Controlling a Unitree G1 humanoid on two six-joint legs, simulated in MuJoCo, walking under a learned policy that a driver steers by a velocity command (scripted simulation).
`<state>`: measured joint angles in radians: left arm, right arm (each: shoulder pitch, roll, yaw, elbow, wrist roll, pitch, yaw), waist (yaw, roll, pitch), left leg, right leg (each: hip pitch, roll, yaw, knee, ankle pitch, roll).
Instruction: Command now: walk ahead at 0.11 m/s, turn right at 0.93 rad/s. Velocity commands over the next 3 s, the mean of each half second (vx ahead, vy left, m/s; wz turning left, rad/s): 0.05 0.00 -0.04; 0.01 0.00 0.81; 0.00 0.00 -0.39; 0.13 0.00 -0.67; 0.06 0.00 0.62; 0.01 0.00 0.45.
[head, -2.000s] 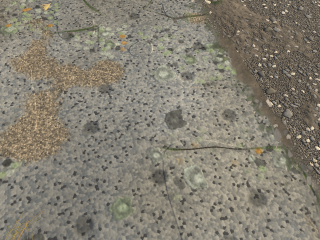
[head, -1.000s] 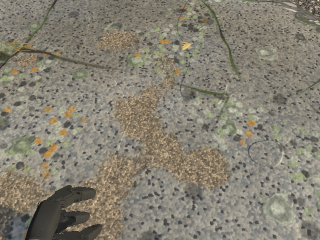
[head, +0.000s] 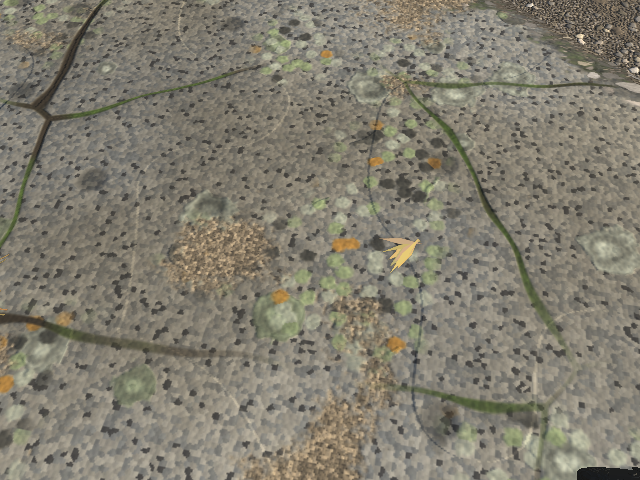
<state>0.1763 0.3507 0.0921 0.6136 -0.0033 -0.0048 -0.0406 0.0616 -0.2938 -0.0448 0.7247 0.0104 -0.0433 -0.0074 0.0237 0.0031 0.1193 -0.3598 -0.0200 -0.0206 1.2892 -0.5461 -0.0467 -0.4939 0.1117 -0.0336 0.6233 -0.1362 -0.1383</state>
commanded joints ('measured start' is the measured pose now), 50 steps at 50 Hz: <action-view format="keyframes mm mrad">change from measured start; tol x32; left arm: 1 -8 142 38 -118 -23 -18 22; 50 -11 107 28 13 14 8 68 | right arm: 1 14 -160 -37 -94 -23 -6 -14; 50 34 -64 -44 -225 -6 81 -1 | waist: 1 -34 23 -259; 50 23 -118 -192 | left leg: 1 -318 17 -150 3 82 1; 18 14 53 3 -742 368 45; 22 193 348 -602 -980 763 354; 35 140 96 -534 -882 476 173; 38 -278 -92 -226 -364 -79 26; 42 -314 24 -125 -56 173 -38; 50 -206 70 -17 -370 111 -65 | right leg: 1 420 -320 601 -298 203 -190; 7 278 -251 362 -213 524 -121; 17 262 -296 310 -204 104 -75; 24 -129 -3 167 540 -439 174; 36 418 -112 181 -323 -38 141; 38 396 -506 599 -380 94 -93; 50 452 -379 122 -301 387 -126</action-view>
